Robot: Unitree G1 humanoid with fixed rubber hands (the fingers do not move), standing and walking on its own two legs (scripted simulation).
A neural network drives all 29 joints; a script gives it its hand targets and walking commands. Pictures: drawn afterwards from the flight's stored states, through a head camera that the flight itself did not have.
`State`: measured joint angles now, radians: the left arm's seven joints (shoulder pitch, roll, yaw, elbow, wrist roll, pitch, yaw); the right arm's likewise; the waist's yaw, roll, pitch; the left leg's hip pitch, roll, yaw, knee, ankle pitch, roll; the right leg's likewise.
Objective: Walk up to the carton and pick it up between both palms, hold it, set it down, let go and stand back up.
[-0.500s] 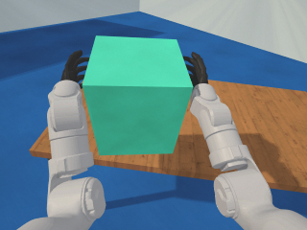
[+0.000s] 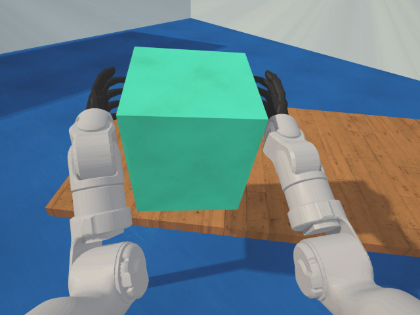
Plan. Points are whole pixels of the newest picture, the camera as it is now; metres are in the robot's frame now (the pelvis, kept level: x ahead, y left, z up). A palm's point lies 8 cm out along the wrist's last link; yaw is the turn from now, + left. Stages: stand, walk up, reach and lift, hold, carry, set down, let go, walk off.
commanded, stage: set down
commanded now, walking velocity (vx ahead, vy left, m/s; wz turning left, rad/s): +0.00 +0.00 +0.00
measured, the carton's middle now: (189, 134) +0.39 +0.01 +0.18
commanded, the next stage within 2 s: none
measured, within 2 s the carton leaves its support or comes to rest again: neither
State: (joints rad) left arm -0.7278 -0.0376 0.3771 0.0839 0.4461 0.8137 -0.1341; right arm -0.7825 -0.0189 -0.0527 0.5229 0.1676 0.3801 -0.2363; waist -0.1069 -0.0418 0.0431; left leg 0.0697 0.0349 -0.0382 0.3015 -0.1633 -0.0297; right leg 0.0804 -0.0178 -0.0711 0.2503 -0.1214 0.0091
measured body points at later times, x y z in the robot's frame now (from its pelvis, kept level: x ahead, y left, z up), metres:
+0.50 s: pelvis +0.03 +0.00 +0.00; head +0.00 +0.04 +0.45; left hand +0.41 +0.16 +0.18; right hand +0.41 -0.14 +0.20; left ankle +0.02 +0.14 -0.75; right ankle +0.03 -0.12 -0.75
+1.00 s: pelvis +0.02 +0.00 +0.00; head -0.01 +0.03 +0.45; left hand +0.41 +0.15 +0.18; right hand +0.41 -0.15 +0.19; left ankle +0.02 +0.14 -0.75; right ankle +0.03 -0.12 -0.75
